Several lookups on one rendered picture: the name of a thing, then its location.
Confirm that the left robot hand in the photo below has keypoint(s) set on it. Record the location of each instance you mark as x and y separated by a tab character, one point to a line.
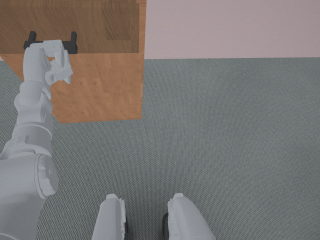
36	63

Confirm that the robot left thigh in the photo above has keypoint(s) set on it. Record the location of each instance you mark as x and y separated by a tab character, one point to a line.
111	217

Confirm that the cabinet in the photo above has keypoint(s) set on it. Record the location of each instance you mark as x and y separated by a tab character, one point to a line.
103	87

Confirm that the left robot upper arm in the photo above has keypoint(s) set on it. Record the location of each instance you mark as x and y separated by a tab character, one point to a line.
25	184

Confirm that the robot right shin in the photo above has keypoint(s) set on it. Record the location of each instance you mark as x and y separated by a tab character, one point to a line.
173	229

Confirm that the left robot forearm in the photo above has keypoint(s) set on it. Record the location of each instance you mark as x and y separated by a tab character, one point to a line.
33	130

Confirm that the handle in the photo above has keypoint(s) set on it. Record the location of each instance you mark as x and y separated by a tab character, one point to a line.
70	46

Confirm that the drawer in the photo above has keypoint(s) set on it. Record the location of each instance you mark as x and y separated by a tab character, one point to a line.
102	26

